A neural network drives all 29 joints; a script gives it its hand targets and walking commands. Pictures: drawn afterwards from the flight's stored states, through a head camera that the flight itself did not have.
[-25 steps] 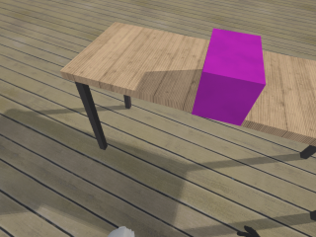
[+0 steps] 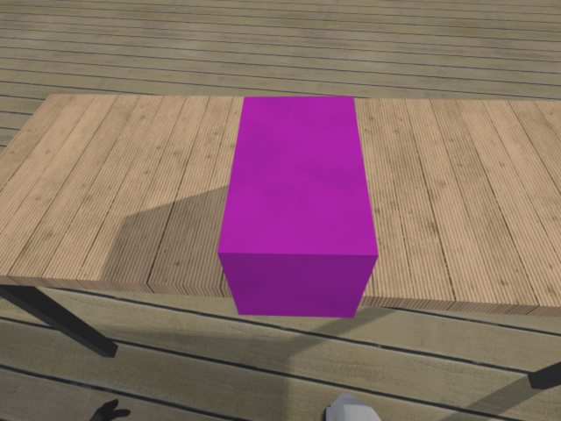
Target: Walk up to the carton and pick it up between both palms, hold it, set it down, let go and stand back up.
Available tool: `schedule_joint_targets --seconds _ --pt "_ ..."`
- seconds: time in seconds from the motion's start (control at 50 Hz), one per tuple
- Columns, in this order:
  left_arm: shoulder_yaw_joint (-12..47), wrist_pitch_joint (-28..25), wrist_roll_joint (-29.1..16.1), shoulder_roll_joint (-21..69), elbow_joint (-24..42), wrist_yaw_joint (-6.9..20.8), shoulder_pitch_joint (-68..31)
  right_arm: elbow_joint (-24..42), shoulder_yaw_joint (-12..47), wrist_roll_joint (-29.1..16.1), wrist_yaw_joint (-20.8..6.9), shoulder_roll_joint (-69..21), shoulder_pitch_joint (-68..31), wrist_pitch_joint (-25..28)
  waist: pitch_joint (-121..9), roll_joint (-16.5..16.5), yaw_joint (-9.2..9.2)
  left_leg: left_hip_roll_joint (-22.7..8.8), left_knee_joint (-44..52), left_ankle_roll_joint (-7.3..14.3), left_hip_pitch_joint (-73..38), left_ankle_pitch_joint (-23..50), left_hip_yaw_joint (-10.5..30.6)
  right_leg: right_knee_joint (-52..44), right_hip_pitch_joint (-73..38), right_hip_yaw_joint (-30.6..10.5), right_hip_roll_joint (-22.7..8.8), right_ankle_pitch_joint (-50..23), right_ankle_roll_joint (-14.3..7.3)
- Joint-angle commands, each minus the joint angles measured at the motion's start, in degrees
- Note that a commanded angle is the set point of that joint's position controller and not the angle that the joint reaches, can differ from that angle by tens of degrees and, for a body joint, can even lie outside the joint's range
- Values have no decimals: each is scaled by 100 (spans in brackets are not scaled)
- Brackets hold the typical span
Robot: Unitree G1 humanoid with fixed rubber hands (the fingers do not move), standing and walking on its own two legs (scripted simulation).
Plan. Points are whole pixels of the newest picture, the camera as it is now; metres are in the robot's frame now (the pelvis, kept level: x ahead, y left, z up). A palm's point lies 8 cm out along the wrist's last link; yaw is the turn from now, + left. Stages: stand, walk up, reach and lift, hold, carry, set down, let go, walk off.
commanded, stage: walk up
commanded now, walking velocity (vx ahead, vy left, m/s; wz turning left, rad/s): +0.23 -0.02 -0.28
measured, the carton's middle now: (296, 203) +0.43 -0.04 +0.05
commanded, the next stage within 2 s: none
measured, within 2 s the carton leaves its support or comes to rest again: neither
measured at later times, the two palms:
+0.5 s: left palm out of the picture +0.12 +0.21 -0.13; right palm (447, 399) +0.17 -0.24 -0.09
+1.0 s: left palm out of the picture +0.02 +0.17 -0.12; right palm out of the picture -0.04 -0.27 -0.12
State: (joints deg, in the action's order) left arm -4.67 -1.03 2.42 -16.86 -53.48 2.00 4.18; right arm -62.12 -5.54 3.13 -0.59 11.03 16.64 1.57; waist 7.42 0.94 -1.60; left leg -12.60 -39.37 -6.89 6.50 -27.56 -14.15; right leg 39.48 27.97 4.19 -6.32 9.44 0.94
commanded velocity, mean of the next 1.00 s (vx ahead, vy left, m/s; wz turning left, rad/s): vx -0.01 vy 0.00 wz -0.12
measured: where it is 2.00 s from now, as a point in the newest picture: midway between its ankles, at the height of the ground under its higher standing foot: outside the picture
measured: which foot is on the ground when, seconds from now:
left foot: down 0.00-0.00, up 0.02-0.36, down 0.38-1.00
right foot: down 0.00-0.42, up 0.44-0.74, down 0.76-1.00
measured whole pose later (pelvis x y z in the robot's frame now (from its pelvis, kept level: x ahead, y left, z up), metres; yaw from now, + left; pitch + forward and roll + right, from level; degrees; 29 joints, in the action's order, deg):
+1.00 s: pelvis +0.00 -0.04 +0.03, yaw -4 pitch -6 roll -1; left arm -0.9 1.6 0.4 -6.2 -65.6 -2.0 14.3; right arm -66.0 -2.3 0.7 0.5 10.4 16.0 -2.7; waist 3.8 1.2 -1.7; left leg -3.7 -26.2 -1.1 11.4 -8.1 -2.9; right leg 24.5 3.0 2.4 1.0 15.6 -0.7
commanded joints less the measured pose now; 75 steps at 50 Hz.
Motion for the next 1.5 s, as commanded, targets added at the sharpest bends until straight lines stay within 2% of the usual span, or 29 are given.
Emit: schedule_joint_targets --seconds 0.0,0.02,0.04,0.06,0.1,0.14,0.3,0.36,0.38,0.42,0.44,0.5,0.54,0.6,0.66,0.7,0.72,0.74,0.76,0.78,0.86,0.98,1.12,1.18,1.22,1.24,1.38,1.44,1.48 --pt "-175 -151 95 -1028 -504 -56 2386 667 36 -116 -52 388 191 12 -1790 -2446 828 771 -2765 237 2368 -1058 -208 -1141 -3690 -1738 -1269 -1875 -581" --pt "-279 -129 -106 -1370 -355 -93 2270 655 63 -179 2 157 498 -114 -2015 -2805 829 905 -3489 198 2434 -1337 623 -2304 -3261 -3386 -1962 -972 -1166" --pt "-204 -105 -115 -1146 -211 -131 2017 613 -18 -192 16 565 -37 -176 -1602 -2083 899 807 -3726 261 2354 -916 916 -2585 -2636 -3638 -1890 -822 -1142" --pt "-144 -94 -118 -1065 -34 -211 1441 762 -13 -277 2 675 -340 -217 -1155 -1962 692 681 -3849 321 2121 -666 1062 -2211 -1927 -2883 -1848 -3242 -1067" --pt "33 -98 -152 -491 176 -330 605 434 202 -254 15 216 57 -215 -1332 -1387 208 437 -3125 319 1957 -18 1198 -1532 -2157 -1403 -1262 -4160 -790" --pt "11 -95 -73 -416 -19 -340 709 346 181 -204 119 399 304 -249 -1955 -1915 212 630 -2553 291 1441 -164 1194 -1439 -2289 -1574 -1221 -4293 -972" --pt "56 -17 -22 -50 -166 -446 1086 690 271 -258 265 242 -734 -347 -1667 -519 353 905 -651 462 1522 -370 1322 -1384 -2552 -1807 -1294 -4781 -1340" --pt "-29 92 -24 -330 -149 -398 582 546 251 -336 286 267 -248 -261 -1375 -883 -112 931 1441 607 442 1154 1394 -1064 -1872 -1500 -840 -3546 -994" --pt "1 157 -40 -136 -61 -380 579 562 222 -331 270 373 -209 -215 -1603 -399 -86 809 1790 742 -108 1927 1545 -998 -1514 -1213 -529 -2580 -700" --pt "119 219 -166 372 -14 -389 712 682 132 -325 276 1077 -718 -183 -1208 1291 60 -705 2165 1469 -124 3765 2626 -148 -685 -288 578 531 -113" --pt "17 303 -105 -32 -23 -411 465 614 185 -277 280 1204 -483 -179 -1119 1767 -362 -1063 2121 1884 375 4702 3064 544 -941 -313 754 1877 -28" --pt "-36 410 -201 23 -276 -321 863 843 154 -247 401 945 -1000 -211 -551 1096 177 -1153 1789 2121 97 6382 2136 2276 -14 -580 762 2642 17" --pt "-76 384 -169 29 -265 -334 658 781 85 -211 432 1045 -734 -203 -888 893 111 -883 1502 2013 -141 7113 2114 2168 -95 -614 696 2504 108" --pt "-125 377 -104 33 -323 -325 713 797 54 -204 425 939 -845 -218 -1218 1012 114 -540 1544 1892 -375 6215 1485 1998 -442 -466 725 2067 293" --pt "71 380 -132 509 -383 -310 802 723 145 -129 312 667 -735 -233 -1582 836 71 -293 2033 1818 -345 3100 1865 149 -1025 -377 580 1831 223" --pt "88 323 -165 584 -533 -359 878 537 138 -128 290 662 -575 -237 -1260 781 109 -102 2001 1686 -222 3157 2035 -1321 -1731 -365 538 1195 173" --pt "64 259 -190 435 -669 -400 1363 453 141 -132 291 738 -626 -269 -1192 812 430 -16 1678 1530 102 3382 1878 -2399 -2304 -225 568 290 143" --pt "56 207 -165 199 -893 -393 1766 389 103 -176 241 658 -577 -272 -972 148 476 173 1280 1288 525 2858 1590 -2753 -2777 -567 287 -147 94" --pt "27 166 -137 -177 -860 -403 1749 382 187 -253 189 316 -247 -290 -982 -1028 243 611 850 947 1418 1006 1364 -3078 -3279 -1805 -697 -259 -111" --pt "11 147 -162 -411 -681 -397 1100 440 218 -355 177 134 -521 -312 -566 -1792 180 862 1197 736 994 850 1000 -2835 -2057 -1786 -938 -567 -444" --pt "262 86 -104 141 -585 -439 642 309 160 -258 106 586 -795 -314 -222 -1062 139 960 968 698 278 1085 1157 -2929 -1291 -1361 -482 222 -576" --pt "263 146 -249 153 -894 -391 885 -67 282 -225 158 424 -112 -304 378 -901 74 910 1545 447 -149 1231 1110 -3307 -278 -1139 -121 2551 -316" --pt "292 178 -167 334 -907 -392 1311 -238 344 -197 209 191 262 -244 405 852 104 520 2588 642 971 435 1847 -2172 -1328 -770 222 1387 -324" --pt "392 209 -176 666 -1144 -370 1864 -138 282 -216 250 493 151 -227 -29 308 370 204 2954 895 1337 -320 2188 -1530 -1678 -465 442 1336 -282" --pt "438 148 -125 749 -1124 -383 1907 -162 262 -258 235 485 67 -218 -42 665 344 250 2839 827 1340 -72 2060 -1757 -1767 -581 277 1019 -281" --pt "416 139 -122 653 -1126 -383 1908 -106 277 -287 235 295 58 -239 47 226 250 351 2788 760 1312 -45 2012 -1778 -1513 -616 300 1220 -225" --pt "416 18 -153 519 -1156 -411 1661 -153 211 -245 206 195 312 -227 -365 -537 75 630 2022 670 100 1255 1518 -2487 -712 -1065 -55 1482 -314" --pt "440 2 -186 701 -1171 -424 1841 -275 259 -256 202 -17 420 -196 -102 -5 125 566 2156 680 222 1036 1557 -2400 -675 -880 88 1326 -235" --pt "438 -14 -169 530 -1266 -432 1874 -213 322 -307 216 -152 325 -189 -29 -423 81 615 1887 681 192 1415 1502 -2586 -572 -967 0 1305 -226"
